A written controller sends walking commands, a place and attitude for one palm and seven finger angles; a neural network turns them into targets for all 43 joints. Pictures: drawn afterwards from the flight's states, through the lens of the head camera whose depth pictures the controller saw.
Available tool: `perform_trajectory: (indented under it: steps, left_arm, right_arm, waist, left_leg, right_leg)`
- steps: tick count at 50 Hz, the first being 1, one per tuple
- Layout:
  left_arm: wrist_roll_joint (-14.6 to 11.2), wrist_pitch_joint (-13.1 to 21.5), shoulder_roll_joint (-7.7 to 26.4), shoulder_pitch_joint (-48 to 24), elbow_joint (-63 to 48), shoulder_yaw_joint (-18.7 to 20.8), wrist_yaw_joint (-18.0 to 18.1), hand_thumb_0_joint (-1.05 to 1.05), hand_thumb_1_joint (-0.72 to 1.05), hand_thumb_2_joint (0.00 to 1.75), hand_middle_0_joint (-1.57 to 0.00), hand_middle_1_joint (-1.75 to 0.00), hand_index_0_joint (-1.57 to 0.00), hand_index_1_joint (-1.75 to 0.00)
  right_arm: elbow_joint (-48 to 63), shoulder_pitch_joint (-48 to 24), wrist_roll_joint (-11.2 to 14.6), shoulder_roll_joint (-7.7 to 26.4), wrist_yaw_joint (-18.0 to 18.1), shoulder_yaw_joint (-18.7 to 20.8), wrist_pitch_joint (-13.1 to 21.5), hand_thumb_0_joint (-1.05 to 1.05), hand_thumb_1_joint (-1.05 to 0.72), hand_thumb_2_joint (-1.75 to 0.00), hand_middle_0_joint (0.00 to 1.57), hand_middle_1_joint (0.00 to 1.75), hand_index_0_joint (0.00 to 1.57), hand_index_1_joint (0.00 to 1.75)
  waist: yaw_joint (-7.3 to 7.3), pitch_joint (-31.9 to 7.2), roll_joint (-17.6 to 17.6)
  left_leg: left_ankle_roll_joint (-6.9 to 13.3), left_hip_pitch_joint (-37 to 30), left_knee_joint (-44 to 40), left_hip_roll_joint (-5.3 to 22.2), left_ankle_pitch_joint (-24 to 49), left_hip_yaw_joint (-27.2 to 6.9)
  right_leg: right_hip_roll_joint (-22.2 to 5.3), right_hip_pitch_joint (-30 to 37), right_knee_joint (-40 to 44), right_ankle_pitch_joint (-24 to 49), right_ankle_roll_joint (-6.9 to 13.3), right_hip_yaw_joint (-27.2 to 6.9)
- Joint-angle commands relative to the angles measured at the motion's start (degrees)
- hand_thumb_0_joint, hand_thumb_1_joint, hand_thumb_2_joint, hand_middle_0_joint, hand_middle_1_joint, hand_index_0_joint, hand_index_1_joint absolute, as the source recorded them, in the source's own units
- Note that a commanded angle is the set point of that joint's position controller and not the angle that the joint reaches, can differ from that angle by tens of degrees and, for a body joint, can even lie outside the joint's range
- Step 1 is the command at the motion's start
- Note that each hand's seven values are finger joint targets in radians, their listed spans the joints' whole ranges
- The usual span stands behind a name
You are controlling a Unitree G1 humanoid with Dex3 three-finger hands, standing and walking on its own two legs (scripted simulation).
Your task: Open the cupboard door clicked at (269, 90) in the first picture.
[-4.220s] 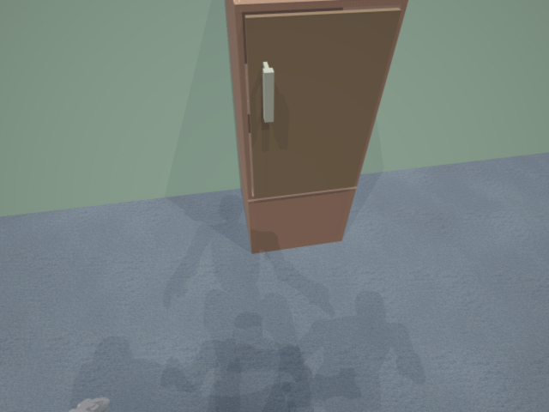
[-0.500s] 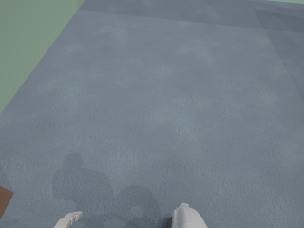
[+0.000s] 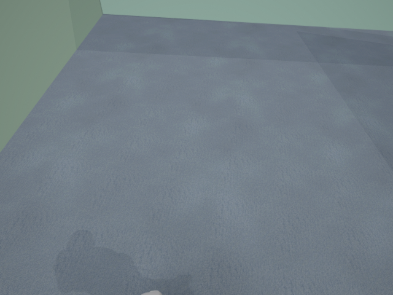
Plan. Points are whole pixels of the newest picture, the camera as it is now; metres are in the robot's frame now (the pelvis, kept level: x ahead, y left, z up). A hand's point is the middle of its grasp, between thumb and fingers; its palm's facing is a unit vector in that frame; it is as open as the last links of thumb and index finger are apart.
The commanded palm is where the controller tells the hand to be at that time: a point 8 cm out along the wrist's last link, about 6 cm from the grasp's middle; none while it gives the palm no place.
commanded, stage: turn to face it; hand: left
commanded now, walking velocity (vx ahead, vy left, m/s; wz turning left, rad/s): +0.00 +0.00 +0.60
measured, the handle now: out of the picture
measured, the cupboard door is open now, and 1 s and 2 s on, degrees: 0 0 0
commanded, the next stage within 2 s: none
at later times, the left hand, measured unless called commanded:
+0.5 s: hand out of the picture +0.07 +0.22 -0.15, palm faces +0.28 -0.92 -0.26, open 7.4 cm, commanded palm none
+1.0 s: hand out of the picture -0.09 +0.21 -0.19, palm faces +0.59 -0.77 -0.24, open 7.4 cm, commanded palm none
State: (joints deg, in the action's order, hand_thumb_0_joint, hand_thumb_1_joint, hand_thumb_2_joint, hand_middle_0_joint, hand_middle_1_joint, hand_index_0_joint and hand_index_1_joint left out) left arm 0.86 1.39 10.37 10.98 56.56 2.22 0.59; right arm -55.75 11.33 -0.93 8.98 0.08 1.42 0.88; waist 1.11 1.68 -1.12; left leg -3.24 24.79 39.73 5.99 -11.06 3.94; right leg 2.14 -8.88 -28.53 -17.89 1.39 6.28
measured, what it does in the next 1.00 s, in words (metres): steps on the spot, turning left: left foot, then right foot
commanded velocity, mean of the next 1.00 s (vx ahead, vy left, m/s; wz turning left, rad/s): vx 0.00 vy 0.00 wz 0.60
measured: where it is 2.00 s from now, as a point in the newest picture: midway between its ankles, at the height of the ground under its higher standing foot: outside the picture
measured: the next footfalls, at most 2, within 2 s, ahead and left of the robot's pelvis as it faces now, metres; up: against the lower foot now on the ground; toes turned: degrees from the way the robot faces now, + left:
left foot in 0.02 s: +0.12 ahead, +0.11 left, +0.00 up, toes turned +7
right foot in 0.54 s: +0.09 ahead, -0.14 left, +0.00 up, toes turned +16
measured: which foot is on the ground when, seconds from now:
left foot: up 0.00-0.00, down 0.02-0.52, up 0.54-0.90, down 0.92-1.00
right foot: down 0.00-0.04, up 0.06-0.52, down 0.54-0.92, up 0.94-1.00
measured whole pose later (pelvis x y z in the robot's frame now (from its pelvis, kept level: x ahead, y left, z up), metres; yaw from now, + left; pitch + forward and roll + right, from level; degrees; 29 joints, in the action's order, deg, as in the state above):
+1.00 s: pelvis -0.01 +0.01 -0.01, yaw +34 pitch +0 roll -1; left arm 0.9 -3.8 15.5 13.8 53.0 4.5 0.8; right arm -50.1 6.2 -1.0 13.7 -1.4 4.0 -1.3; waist -0.9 6.1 3.6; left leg 2.1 19.2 37.9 1.0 -18.4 4.2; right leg -8.9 -23.1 -59.1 -31.0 -5.2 5.8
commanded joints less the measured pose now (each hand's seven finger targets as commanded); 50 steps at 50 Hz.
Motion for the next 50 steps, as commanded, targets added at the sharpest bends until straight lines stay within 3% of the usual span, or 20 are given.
perform_trajectory:
  steps: [1,2,3,4,6,9,20,24,25,26,27,30,32,39,42,44,45,46,47,50]
  left_arm:
    - [-0.4,-0.6,5.0,6.8,-1.7,1.6,1.3,0.0,0.9,0.9,-0.2,-0.3,-0.2,-0.3]
    - [-0.7,-0.9,3.5,8.0,-2.4,1.2,1.3,0.0,0.9,0.9,-0.2,-0.3,-0.2,-0.3]
    - [-0.4,-1.4,4.9,5.8,-2.7,1.4,1.6,0.0,0.9,0.9,-0.2,-0.3,-0.2,-0.3]
    - [-0.1,-1.6,5.7,3.1,-3.4,1.9,1.3,0.0,0.9,0.9,-0.2,-0.3,-0.2,-0.3]
    - [0.2,-1.4,5.5,1.5,-3.9,2.5,0.7,0.0,0.9,0.9,-0.2,-0.3,-0.2,-0.3]
    - [0.2,-1.9,5.0,2.5,-3.7,2.8,0.3,0.0,0.9,0.9,-0.2,-0.3,-0.2,-0.3]
    - [-0.3,-2.7,5.4,0.6,-7.3,3.2,0.8,0.0,0.9,0.9,-0.2,-0.3,-0.2,-0.3]
    - [-0.5,-2.5,7.1,7.4,-6.4,3.5,1.1,0.0,0.9,0.9,-0.2,-0.3,-0.2,-0.3]
    - [-0.2,-2.2,9.4,9.7,-6.1,4.1,1.4,0.0,0.9,0.9,-0.2,-0.3,-0.2,-0.3]
    - [0.9,-1.9,15.2,9.5,-7.3,5.3,1.8,0.0,0.9,0.9,-0.2,-0.3,-0.2,-0.3]
    - [0.6,-2.4,16.7,3.7,-9.3,4.4,1.8,0.0,0.9,0.9,-0.2,-0.3,-0.2,-0.3]
    - [0.4,-1.3,10.9,-4.4,-10.9,3.1,1.7,0.0,0.9,0.9,-0.2,-0.3,-0.2,-0.3]
    - [0.6,-0.8,10.0,-2.7,-10.5,2.7,1.5,0.0,0.9,0.9,-0.2,-0.3,-0.2,-0.3]
    - [1.0,-1.3,13.9,5.2,-7.9,3.5,1.2,0.0,0.9,0.9,-0.2,-0.3,-0.2,-0.3]
    - [1.0,-1.7,15.4,5.2,-8.0,4.1,1.1,0.0,0.9,0.9,-0.2,-0.3,-0.2,-0.3]
    - [0.3,-2.0,15.1,4.0,-8.0,4.3,0.8,0.0,0.9,0.9,-0.2,-0.3,-0.2,-0.3]
    - [-0.1,-2.1,12.8,4.7,-9.7,4.2,0.4,0.0,0.9,0.9,-0.2,-0.3,-0.2,-0.3]
    - [-0.3,-2.2,8.7,2.2,-12.4,2.8,0.1,0.0,0.9,0.9,-0.2,-0.3,-0.2,-0.3]
    - [0.2,-3.0,9.6,-1.4,-12.8,2.8,0.8,0.0,0.9,0.9,-0.2,-0.3,-0.2,-0.3]
    - [0.1,-3.0,9.2,-2.7,-10.6,3.5,0.0,0.0,0.9,0.9,-0.2,-0.3,-0.2,-0.3]
  right_arm:
    - [0.3,7.3,-0.5,10.1,0.0,2.1,0.4,0.0,-0.9,-0.9,0.2,0.3,0.2,0.3]
    - [0.7,8.2,-0.7,12.3,0.4,2.6,-0.1,0.0,-0.9,-0.9,0.2,0.3,0.2,0.3]
    - [0.1,8.7,-0.8,12.7,1.1,2.6,-0.4,0.0,-0.9,-0.9,0.2,0.3,0.2,0.3]
    - [0.7,7.3,-0.7,12.5,1.2,2.8,-0.7,0.0,-0.9,-0.9,0.2,0.3,0.2,0.3]
    - [2.4,3.7,-0.7,11.4,1.1,2.9,-0.7,0.0,-0.9,-0.9,0.2,0.3,0.2,0.3]
    - [3.7,2.2,-0.4,11.7,1.0,3.4,-0.6,0.0,-0.9,-0.9,0.2,0.3,0.2,0.3]
    - [5.2,2.5,-0.6,14.6,0.4,5.7,-2.1,0.0,-0.9,-0.9,0.2,0.3,0.2,0.3]
    - [6.9,-1.1,-0.4,14.3,-0.1,6.3,-3.0,0.0,-0.9,-0.9,0.2,0.3,0.2,0.3]
    - [7.4,-1.7,0.0,12.2,-0.3,6.2,-3.2,0.0,-0.9,-0.9,0.2,0.3,0.2,0.3]
    - [8.8,-0.6,0.3,8.1,-0.5,5.7,-3.3,0.0,-0.9,-0.9,0.2,0.3,0.2,0.3]
    - [9.6,-1.2,-0.8,9.3,-0.4,6.0,-3.1,0.0,-0.9,-0.9,0.2,0.3,0.2,0.3]
    - [7.3,-0.4,-0.8,9.9,-1.5,5.9,-4.1,0.0,-0.9,-0.9,0.2,0.3,0.2,0.3]
    - [6.9,0.4,-0.5,9.0,-1.8,5.4,-4.1,0.0,-0.9,-0.9,0.2,0.3,0.2,0.3]
    - [9.6,-8.1,0.0,8.3,-2.1,3.9,-3.8,0.0,-0.9,-0.9,0.2,0.3,0.2,0.3]
    - [9.7,-6.3,0.2,8.9,-1.9,3.7,-3.1,0.0,-0.9,-0.9,0.2,0.3,0.2,0.3]
    - [8.7,-1.3,-0.1,11.5,-1.8,4.3,-2.4,0.0,-0.9,-0.9,0.2,0.3,0.2,0.3]
    - [8.1,3.2,-0.5,17.4,-1.5,5.8,-1.7,0.0,-0.9,-0.9,0.2,0.3,0.2,0.3]
    - [7.4,7.0,-0.1,23.3,-1.1,7.3,-1.6,0.0,-0.9,-0.9,0.2,0.3,0.2,0.3]
    - [5.4,9.5,0.3,22.0,-0.6,7.0,-1.7,0.0,-0.9,-0.9,0.2,0.3,0.2,0.3]
    - [8.2,-1.4,-0.5,16.9,0.3,5.4,-1.6,0.0,-0.9,-0.9,0.2,0.3,0.2,0.3]
  waist:
    - [-0.58,-3.2,-8.8]
    - [-0.66,-4.2,-17.2]
    - [0.94,-5.6,-18.3]
    - [0.56,-2.8,-13.6]
    - [0.06,-3.1,-6.9]
    - [-0.3,-6.2,-4.7]
    - [0.92,-7.3,-8.6]
    - [-2.43,-7.4,-8.1]
    - [-3.82,-6.7,-3.8]
    - [-4.15,-4.8,13.6]
    - [-3.01,-1.2,17.1]
    - [1.33,3.9,10.3]
    - [0.9,3.2,10.4]
    - [-3.99,0.4,14.1]
    - [-3.65,-3.0,15.6]
    - [-0.39,-5.9,10.7]
    - [2.03,-10.8,-2.3]
    - [4.13,-11.4,-17.6]
    - [5.44,-12.5,-12.6]
    - [1.44,-3.4,-9.6]
  left_leg:
    - [5.5,-18.0,-12.3,8.0,28.2,-11.4]
    - [11.7,-19.3,-17.3,15.3,35.3,-21.8]
    - [14.3,-17.7,-21.7,16.1,27.9,-26.7]
    - [15.1,-15.0,-21.8,15.2,22.0,-26.7]
    - [14.1,-12.1,-22.3,11.8,13.8,-22.1]
    - [12.7,-14.3,-22.7,8.5,11.5,-18.5]
    - [13.1,-12.0,-21.9,5.7,5.1,-26.8]
    - [9.1,-3.9,-20.4,1.2,-0.8,-26.6]
    - [6.1,4.6,-15.6,-2.2,-7.2,-23.5]
    - [1.4,16.1,0.4,-9.9,-17.0,-12.2]
    - [0.6,16.3,13.9,-9.9,-19.3,-7.5]
    - [0.5,11.1,28.2,-4.9,-11.2,-6.5]
    - [-0.6,10.5,28.5,-4.7,-9.5,-3.9]
    - [-1.1,4.4,9.7,-4.5,-14.2,1.5]
    - [0.0,-1.9,-0.7,-5.6,-12.0,3.9]
    - [1.2,-13.0,-14.0,-5.3,-1.2,2.9]
    - [5.7,-26.6,-17.1,4.7,14.5,-9.7]
    - [14.2,-32.2,-16.4,18.8,40.8,-26.4]
    - [16.1,-28.7,-16.1,18.5,34.3,-23.7]
    - [12.5,-14.4,-19.3,10.1,15.0,-18.1]
  right_leg:
    - [-9.0,-9.8,-8.2,5.8,-1.4,-0.5]
    - [-4.5,-14.5,-18.5,-14.0,-4.0,1.6]
    - [-3.6,-15.7,-28.5,-20.0,-4.1,-2.6]
    - [-5.2,-18.7,-33.6,-17.8,-3.8,-4.7]
    - [-6.4,-19.6,-35.5,-11.9,-4.0,-6.1]
    - [-6.4,-19.4,-32.6,-7.4,-4.8,-5.7]
    - [-3.3,-13.5,-17.7,-8.1,-5.0,-6.0]
    - [-2.0,0.6,0.6,-0.5,-3.7,-4.7]
    - [-6.5,8.5,9.0,0.0,-2.0,-8.0]
    - [-22.9,11.5,18.5,-12.8,3.5,-25.4]
    - [-31.4,0.9,20.4,-13.0,7.3,-28.4]
    - [-22.3,-8.2,14.7,4.3,4.6,-14.0]
    - [-20.3,-5.0,11.3,14.4,4.1,-7.5]
    - [-22.6,3.3,5.7,29.0,4.5,-2.9]
    - [-22.8,5.4,0.7,34.3,3.2,-0.7]
    - [-21.4,1.2,-9.1,31.4,-0.4,3.0]
    - [-17.0,-11.5,-21.9,16.6,-4.3,5.0]
    - [-10.2,-26.4,-33.8,-20.6,-7.6,2.9]
    - [-10.6,-26.2,-38.4,-20.2,-6.6,-3.4]
    - [-10.7,-24.5,-39.0,-8.6,-6.5,-5.7]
